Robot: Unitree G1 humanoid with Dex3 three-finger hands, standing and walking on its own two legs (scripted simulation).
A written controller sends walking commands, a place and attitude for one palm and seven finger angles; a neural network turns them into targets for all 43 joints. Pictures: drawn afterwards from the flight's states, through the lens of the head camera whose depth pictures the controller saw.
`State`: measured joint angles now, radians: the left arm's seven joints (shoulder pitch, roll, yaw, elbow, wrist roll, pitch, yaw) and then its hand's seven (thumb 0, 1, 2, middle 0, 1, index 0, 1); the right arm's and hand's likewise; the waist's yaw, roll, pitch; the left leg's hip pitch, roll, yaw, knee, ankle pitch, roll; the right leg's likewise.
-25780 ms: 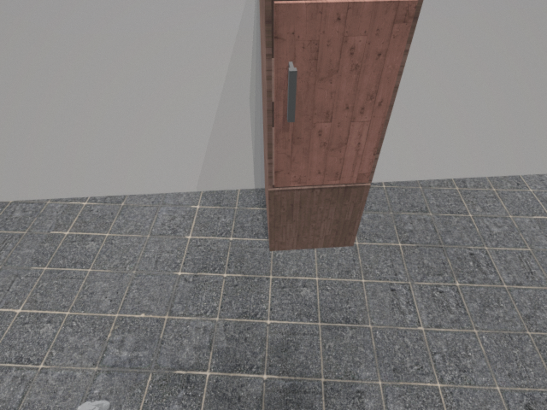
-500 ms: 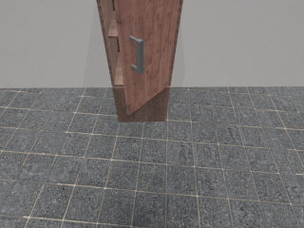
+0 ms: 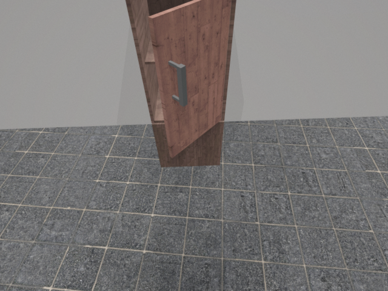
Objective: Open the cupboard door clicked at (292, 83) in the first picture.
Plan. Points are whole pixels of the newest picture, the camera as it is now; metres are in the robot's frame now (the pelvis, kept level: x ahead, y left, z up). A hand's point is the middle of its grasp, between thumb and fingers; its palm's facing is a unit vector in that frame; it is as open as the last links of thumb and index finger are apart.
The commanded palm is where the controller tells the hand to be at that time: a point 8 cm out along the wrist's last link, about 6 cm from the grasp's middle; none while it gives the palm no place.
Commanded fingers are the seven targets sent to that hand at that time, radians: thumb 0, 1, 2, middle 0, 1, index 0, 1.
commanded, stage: let the arm hang, fingers relaxed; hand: left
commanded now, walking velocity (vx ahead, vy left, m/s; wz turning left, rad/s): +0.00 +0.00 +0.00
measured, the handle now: (177, 84) +0.72 +0.10 +0.03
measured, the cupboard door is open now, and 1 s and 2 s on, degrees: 45 45 45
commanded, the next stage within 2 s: look to check the result in 0.24 s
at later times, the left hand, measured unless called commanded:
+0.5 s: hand out of the picture +0.08 +0.22 -0.16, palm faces -0.02 -0.95 -0.31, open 7.4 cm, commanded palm none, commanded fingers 0.00 0.90 0.90 -0.20 -0.30 -0.20 -0.30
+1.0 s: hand out of the picture +0.10 +0.23 -0.15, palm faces -0.02 -0.94 -0.33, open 7.4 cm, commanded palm none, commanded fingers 0.00 0.90 0.90 -0.20 -0.30 -0.20 -0.30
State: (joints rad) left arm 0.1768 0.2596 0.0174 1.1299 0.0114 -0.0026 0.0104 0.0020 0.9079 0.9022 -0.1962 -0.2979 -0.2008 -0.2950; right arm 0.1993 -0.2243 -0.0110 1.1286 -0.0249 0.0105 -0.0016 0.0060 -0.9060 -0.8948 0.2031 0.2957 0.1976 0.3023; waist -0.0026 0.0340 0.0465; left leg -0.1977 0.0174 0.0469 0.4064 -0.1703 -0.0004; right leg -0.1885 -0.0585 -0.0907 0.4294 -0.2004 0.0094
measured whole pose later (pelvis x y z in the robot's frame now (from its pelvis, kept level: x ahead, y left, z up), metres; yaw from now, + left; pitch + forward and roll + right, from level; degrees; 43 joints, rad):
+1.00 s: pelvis +0.03 -0.01 +0.01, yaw +0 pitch -2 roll +0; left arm 0.11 0.30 0.01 1.14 0.01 -0.02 0.01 0.00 0.90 0.90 -0.20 -0.30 -0.20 -0.30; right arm 0.12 -0.31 0.00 1.14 -0.02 0.00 0.00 0.01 -0.91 -0.89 0.20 0.30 0.20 0.30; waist -0.01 0.02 0.06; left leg -0.12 0.04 0.05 0.31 -0.17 -0.02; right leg -0.11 -0.03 -0.09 0.32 -0.19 0.00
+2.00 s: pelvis +0.00 -0.01 -0.01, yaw -29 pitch +0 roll -2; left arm 0.16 0.27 0.10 0.88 0.02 0.05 -0.04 0.00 0.91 0.90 -0.19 -0.30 -0.20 -0.29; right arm 0.17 -0.22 -0.03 0.90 -0.04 0.02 -0.03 0.01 -0.90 -0.89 0.21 0.30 0.20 0.30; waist 0.03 0.03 0.10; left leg -0.26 0.15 0.04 0.58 -0.31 -0.08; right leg -0.41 0.00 -0.05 0.79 -0.42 0.03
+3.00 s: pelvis +0.13 -0.21 +0.00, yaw -62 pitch +2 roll -1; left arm 0.19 0.21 0.08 1.00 0.03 0.00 -0.05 0.01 0.91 0.90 -0.19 -0.30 -0.20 -0.29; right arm 0.29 -0.15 -0.03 0.96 -0.05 -0.09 -0.02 0.00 -0.92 -0.89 0.20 0.30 0.20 0.30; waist -0.02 -0.03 0.05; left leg -0.24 0.10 0.15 0.49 -0.28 -0.03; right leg -0.52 -0.05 -0.04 1.10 -0.36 -0.02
